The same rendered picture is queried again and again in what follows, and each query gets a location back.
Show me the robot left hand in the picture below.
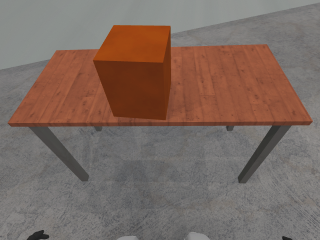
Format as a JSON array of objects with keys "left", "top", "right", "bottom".
[{"left": 27, "top": 230, "right": 49, "bottom": 240}]

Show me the carton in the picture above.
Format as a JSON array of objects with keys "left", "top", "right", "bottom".
[{"left": 93, "top": 25, "right": 171, "bottom": 120}]

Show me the table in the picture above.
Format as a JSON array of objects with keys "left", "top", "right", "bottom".
[{"left": 8, "top": 44, "right": 313, "bottom": 184}]

